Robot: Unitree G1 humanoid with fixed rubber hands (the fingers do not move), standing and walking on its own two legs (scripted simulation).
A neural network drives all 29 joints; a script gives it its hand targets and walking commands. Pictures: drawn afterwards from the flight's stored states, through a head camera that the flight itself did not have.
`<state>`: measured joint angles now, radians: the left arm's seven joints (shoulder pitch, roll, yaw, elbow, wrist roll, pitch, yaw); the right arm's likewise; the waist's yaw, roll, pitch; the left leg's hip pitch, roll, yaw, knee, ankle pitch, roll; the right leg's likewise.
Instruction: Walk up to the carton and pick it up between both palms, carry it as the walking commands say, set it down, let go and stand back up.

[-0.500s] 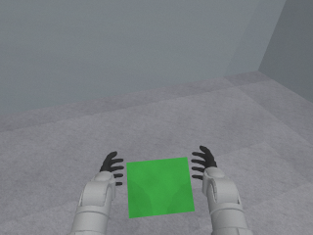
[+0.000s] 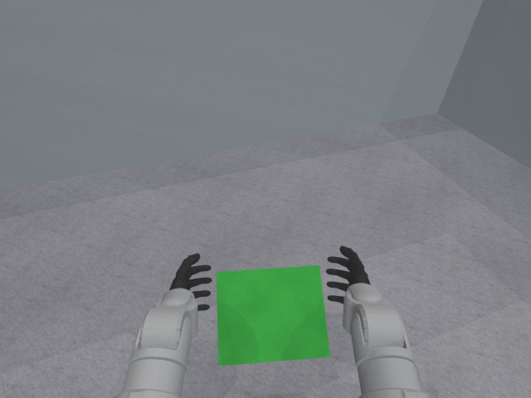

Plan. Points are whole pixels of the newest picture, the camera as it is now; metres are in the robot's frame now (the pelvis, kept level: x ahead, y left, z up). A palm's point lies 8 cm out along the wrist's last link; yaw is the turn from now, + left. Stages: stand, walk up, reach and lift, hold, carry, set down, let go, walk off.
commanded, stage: hold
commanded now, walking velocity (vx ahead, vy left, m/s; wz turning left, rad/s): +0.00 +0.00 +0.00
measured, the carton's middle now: (269, 310) +0.34 -0.01 -0.11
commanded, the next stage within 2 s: set down in 0.40 s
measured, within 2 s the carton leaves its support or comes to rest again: neither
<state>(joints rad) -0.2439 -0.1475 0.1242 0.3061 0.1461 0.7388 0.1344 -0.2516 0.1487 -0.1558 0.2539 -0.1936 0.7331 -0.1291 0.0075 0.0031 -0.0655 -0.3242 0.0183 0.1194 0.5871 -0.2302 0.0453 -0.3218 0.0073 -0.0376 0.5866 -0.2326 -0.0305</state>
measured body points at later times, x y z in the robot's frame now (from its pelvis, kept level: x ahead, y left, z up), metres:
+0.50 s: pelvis +0.00 +0.00 +0.00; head -0.04 +0.00 +0.45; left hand +0.30 +0.13 +0.02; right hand +0.31 -0.14 +0.03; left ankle +0.06 +0.09 -0.73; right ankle +0.05 -0.10 -0.73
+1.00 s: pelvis -0.01 +0.00 -0.01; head +0.00 +0.00 +0.44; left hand +0.30 +0.15 -0.04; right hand +0.32 -0.12 -0.02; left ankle +0.06 +0.09 -0.73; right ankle +0.05 -0.10 -0.73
